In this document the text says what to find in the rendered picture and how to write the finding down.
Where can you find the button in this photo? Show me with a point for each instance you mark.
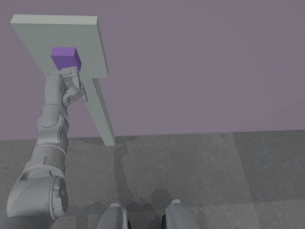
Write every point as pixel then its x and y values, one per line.
pixel 66 57

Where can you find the left robot hand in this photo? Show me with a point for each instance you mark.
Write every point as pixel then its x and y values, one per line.
pixel 58 93

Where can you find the left robot upper arm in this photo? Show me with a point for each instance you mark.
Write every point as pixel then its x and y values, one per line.
pixel 36 203

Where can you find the panel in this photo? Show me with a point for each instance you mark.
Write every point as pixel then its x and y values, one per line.
pixel 40 33

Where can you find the right robot thigh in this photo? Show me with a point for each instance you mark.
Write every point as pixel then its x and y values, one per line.
pixel 180 216

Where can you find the left robot shin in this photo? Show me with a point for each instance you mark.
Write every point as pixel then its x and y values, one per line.
pixel 115 205

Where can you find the left robot forearm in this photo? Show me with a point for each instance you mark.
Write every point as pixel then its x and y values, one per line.
pixel 50 151

